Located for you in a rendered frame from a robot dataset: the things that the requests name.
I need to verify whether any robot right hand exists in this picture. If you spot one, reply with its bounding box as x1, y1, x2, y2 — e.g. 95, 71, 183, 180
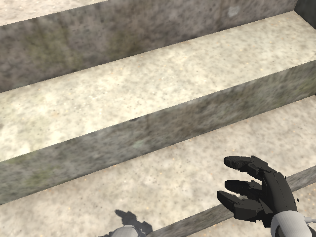
217, 156, 299, 228

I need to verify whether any robot right forearm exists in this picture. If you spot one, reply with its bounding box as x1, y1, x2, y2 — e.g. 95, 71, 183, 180
271, 210, 316, 237

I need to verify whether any robot left thigh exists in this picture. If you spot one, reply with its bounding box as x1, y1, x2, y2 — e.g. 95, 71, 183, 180
110, 227, 146, 237

